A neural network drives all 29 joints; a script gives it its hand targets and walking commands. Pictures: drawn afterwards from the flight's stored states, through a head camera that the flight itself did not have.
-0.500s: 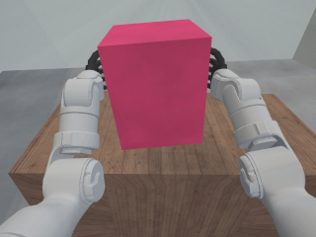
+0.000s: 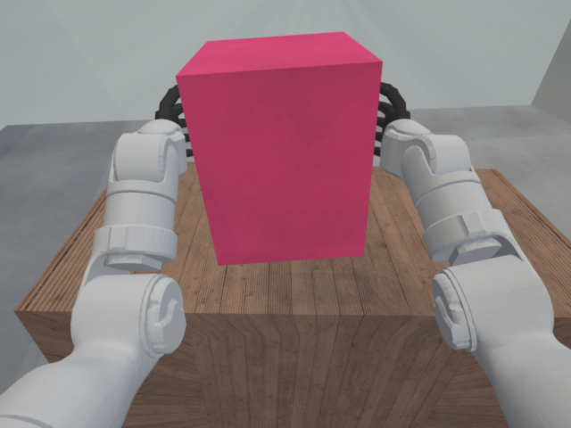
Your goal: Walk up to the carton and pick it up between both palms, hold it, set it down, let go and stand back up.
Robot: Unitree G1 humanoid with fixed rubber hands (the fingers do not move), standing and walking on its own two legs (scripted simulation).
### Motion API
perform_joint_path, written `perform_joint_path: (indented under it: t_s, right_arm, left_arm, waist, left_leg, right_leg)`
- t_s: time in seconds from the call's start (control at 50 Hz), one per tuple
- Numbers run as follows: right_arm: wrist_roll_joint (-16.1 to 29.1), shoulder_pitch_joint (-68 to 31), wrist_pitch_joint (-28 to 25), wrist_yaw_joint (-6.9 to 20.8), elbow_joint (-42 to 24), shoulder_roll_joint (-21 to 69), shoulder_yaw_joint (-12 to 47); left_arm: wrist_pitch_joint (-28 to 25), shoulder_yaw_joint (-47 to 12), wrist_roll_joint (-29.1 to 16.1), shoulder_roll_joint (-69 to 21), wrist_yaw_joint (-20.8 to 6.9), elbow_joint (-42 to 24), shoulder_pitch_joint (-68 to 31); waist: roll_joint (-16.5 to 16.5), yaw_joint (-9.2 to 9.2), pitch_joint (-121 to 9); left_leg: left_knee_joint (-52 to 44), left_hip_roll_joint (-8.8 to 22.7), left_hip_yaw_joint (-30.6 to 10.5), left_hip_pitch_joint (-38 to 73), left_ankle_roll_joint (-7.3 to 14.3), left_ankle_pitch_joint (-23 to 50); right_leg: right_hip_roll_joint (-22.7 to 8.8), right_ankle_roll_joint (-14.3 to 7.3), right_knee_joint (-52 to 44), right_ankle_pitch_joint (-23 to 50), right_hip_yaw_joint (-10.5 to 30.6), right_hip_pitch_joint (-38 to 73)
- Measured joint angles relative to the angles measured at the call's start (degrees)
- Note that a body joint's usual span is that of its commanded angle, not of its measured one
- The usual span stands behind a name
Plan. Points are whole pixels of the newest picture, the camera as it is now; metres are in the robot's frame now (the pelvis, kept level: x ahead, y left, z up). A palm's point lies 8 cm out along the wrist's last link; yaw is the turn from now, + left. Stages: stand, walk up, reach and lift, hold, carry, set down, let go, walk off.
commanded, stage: hold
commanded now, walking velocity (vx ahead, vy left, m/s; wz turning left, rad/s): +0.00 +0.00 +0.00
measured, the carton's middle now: (282, 144) +0.41 -0.01 +0.26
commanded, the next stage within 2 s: none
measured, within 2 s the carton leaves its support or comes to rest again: neither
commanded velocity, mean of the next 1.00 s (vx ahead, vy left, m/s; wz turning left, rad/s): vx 0.00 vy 0.00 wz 0.00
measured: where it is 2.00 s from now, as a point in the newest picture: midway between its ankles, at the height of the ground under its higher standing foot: outside the picture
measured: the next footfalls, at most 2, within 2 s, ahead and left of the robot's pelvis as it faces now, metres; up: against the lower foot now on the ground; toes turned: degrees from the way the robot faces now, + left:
none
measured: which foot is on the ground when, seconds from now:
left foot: down 0.00-1.00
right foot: down 0.00-1.00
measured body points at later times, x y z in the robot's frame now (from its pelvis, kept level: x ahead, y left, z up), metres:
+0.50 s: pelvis +0.01 +0.00 +0.00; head -0.08 +0.01 +0.44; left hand +0.40 +0.14 +0.28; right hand +0.39 -0.16 +0.29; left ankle +0.02 +0.12 -0.74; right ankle +0.02 -0.12 -0.74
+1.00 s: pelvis +0.00 +0.00 +0.00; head -0.08 +0.01 +0.44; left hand +0.40 +0.14 +0.28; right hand +0.39 -0.16 +0.29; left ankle +0.02 +0.12 -0.74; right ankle +0.02 -0.12 -0.74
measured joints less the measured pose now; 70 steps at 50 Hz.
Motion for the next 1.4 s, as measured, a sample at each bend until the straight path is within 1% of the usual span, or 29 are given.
perform_joint_path:
  t_s: [0.1,0.42,0.52,0.62,0.74,1.4]
  right_arm:
    - [0.59,1.35,0.40,-0.26,-1.91,-0.17,0.33]
    - [1.09,2.75,1.02,-0.32,-4.20,-0.41,0.36]
    - [0.72,2.32,1.20,-0.27,-3.07,-0.09,-0.14]
    - [0.80,2.38,1.21,-0.31,-3.56,-0.28,0.48]
    - [0.55,1.82,1.26,-0.27,-2.44,0.01,-0.24]
    - [0.51,1.51,1.38,-0.35,-2.38,-0.20,0.13]
  left_arm:
    - [0.66,-0.79,-0.17,-0.24,0.17,-2.12,1.36]
    - [1.88,-0.40,0.50,-1.35,0.52,-5.32,2.69]
    - [1.70,0.54,1.15,-1.58,0.17,-4.10,2.18]
    - [1.64,-0.10,0.83,-1.27,0.12,-4.59,2.50]
    - [1.52,0.26,0.93,-1.18,0.05,-3.46,1.94]
    - [0.91,-0.01,0.52,-0.76,0.06,-2.47,1.31]
  waist:
    - [0.03,-0.27,0.20]
    - [0.20,-0.30,0.50]
    - [0.11,-0.12,0.51]
    - [0.18,-0.16,0.40]
    - [0.01,-0.05,0.28]
    - [0.14,0.02,-0.12]
  left_leg:
    - [0.51,-0.03,-0.22,0.10,0.05,-0.46]
    - [0.62,-0.15,-0.21,1.27,0.23,-1.06]
    - [0.31,-0.20,-0.11,1.72,0.24,-0.99]
    - [0.48,-0.20,-0.33,1.51,0.20,-1.02]
    - [0.32,-0.24,-0.44,1.39,0.15,-0.85]
    - [0.11,-0.37,-1.08,0.75,-0.05,-0.48]
  right_leg:
    - [0.07,0.07,0.10,-0.27,-0.01,0.33]
    - [0.15,0.24,0.00,-0.68,0.63,1.50]
    - [0.14,0.24,0.01,-0.72,0.89,1.74]
    - [0.22,0.21,-0.04,-0.68,0.86,1.68]
    - [0.24,0.15,0.01,-0.63,0.94,1.46]
    - [0.50,0.00,0.01,-0.41,1.35,0.77]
